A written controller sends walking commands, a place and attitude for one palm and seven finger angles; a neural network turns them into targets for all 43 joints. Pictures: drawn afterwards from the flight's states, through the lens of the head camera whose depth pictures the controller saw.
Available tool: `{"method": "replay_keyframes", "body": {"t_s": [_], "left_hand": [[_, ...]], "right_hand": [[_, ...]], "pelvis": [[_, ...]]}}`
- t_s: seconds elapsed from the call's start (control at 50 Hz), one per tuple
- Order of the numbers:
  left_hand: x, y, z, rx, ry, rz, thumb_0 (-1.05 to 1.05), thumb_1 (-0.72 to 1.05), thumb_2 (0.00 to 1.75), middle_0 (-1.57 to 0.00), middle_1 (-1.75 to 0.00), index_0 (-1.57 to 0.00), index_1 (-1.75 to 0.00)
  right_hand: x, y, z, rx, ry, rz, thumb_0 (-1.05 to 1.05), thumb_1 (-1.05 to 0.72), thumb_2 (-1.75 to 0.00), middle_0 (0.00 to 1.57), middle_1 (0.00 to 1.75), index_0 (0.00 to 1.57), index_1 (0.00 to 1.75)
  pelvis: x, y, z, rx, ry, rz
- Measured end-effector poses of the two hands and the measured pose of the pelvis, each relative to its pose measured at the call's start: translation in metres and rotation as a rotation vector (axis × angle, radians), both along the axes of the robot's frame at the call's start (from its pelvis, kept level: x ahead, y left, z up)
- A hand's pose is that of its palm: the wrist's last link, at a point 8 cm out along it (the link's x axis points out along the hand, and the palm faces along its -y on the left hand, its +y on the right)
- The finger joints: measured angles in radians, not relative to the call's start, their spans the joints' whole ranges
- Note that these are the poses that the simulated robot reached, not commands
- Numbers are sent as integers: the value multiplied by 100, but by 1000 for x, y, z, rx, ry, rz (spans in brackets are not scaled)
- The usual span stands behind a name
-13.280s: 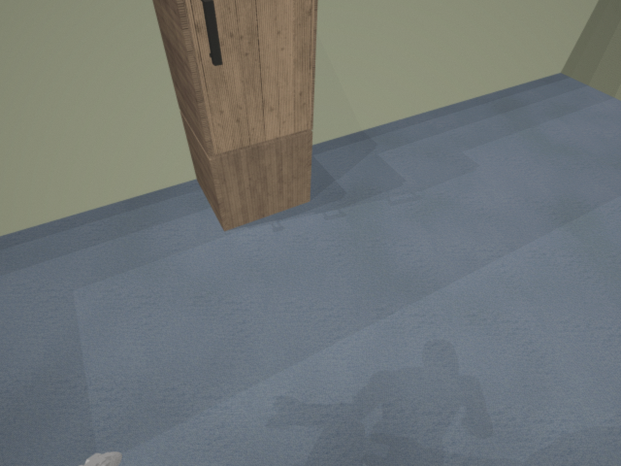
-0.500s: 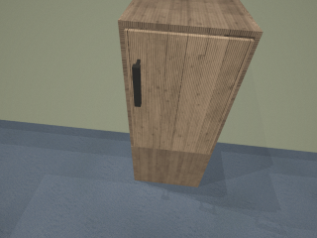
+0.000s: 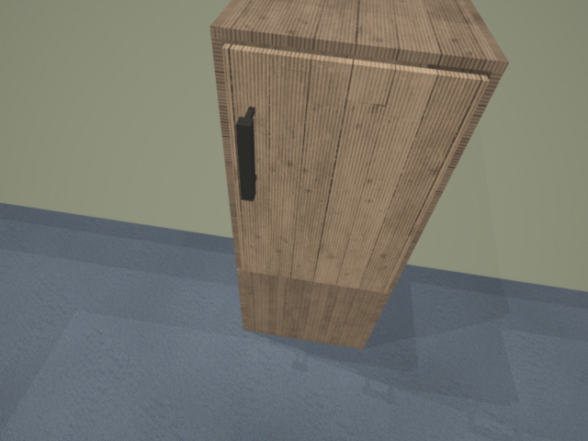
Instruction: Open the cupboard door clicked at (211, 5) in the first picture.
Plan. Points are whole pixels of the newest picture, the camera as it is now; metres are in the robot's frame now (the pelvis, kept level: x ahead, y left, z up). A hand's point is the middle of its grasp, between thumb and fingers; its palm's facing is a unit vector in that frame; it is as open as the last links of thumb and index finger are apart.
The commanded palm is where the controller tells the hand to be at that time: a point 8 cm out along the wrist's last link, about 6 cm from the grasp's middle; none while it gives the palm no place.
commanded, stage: come to a stop and stand still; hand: left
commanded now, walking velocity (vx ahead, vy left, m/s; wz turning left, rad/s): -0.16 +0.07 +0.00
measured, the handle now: (249, 155) +0.56 +0.14 +0.07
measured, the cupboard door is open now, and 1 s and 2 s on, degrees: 0 0 0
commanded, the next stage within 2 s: look again from close up in 0.76 s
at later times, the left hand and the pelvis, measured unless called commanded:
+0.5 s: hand out of the picture +0.00 +0.19 -0.17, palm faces +0.02 -0.97 -0.24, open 7.4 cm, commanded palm none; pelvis -0.02 +0.00 +0.00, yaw -1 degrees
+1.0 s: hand out of the picture -0.04 +0.17 -0.18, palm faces +0.03 -0.99 -0.17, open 7.4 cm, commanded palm none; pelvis -0.01 +0.01 +0.00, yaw +0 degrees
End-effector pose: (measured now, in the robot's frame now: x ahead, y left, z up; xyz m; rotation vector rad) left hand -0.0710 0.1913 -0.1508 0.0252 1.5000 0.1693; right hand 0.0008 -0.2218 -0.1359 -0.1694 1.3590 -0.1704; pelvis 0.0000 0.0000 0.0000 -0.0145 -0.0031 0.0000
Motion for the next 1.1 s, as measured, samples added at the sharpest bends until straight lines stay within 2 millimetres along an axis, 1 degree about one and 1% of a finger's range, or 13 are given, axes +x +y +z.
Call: {"method": "replay_keyframes", "body": {"t_s": [0.06,0.14,0.22,0.26,0.36,0.46,0.6,0.72,0.8,0.86,0.92,1.0,1.1], "left_hand": [[11,-2,-6,-21,9,-3,1,91,90,-20,-30,-20,-30],[35,0,-7,-23,-19,-21,1,91,90,-20,-30,-20,-30],[60,10,-4,0,-76,-46,1,91,90,-20,-30,-20,-30],[65,20,-2,31,-81,-71,2,92,90,-20,-30,-20,-30],[71,43,6,100,-121,-92,2,93,90,-20,-30,-20,-30],[67,50,14,135,-157,-102,1,92,90,-20,-30,-20,-30],[56,35,10,95,-159,-106,1,91,90,-20,-30,-19,-30],[44,15,4,38,-123,-94,1,92,90,-20,-30,-20,-30],[31,7,3,14,-83,-80,1,92,90,-20,-30,-20,-30],[22,5,2,17,-55,-97,1,91,90,-20,-30,-20,-30],[19,11,2,24,-41,-95,1,91,90,-20,-30,-20,-30],[29,25,0,49,-69,-79,1,91,90,-20,-30,-20,-30],[49,42,1,75,-140,-70,1,91,90,-20,-30,-20,-30]], "right_hand": [[22,0,-1,-22,-38,2,2,-95,-90,20,30,20,30],[44,4,4,-31,-81,0,2,-96,-90,20,30,20,30],[56,8,4,-20,-112,4,2,-95,-90,20,30,20,30],[58,10,2,-12,-126,0,1,-95,-90,20,30,20,30],[48,8,-4,7,-138,-11,1,-94,-90,20,30,20,30],[28,0,-8,21,-118,-19,0,-94,-90,20,30,20,30],[-13,-2,-7,33,-40,-30,0,-93,-90,20,30,20,30],[-48,9,-5,51,61,-39,1,-92,-90,19,30,19,30],[-62,18,-4,67,113,-46,1,-91,-90,19,30,19,30],[-62,22,-7,77,114,-44,1,-91,-90,20,30,20,30],[-53,28,-12,82,75,-45,1,-91,-90,20,30,20,30],[-36,35,-16,79,31,-25,2,-92,-90,20,30,20,30],[-23,32,-15,53,1,-9,4,-94,-90,20,30,20,30]], "pelvis": [[9,5,-3,-5,-11,-4],[16,9,-1,9,-12,-18],[11,11,0,13,-5,-22],[6,11,0,15,-3,-28],[-8,9,-2,16,-2,-33],[-18,5,-2,14,-9,-28],[-22,1,0,14,-22,-19],[-21,-2,2,12,-17,-13],[-20,-2,3,10,-11,-10],[-20,2,1,-9,-8,-15],[-18,8,-2,-11,-12,-6],[-13,15,-5,-5,-18,0],[-11,22,-5,0,-21,-1]]}}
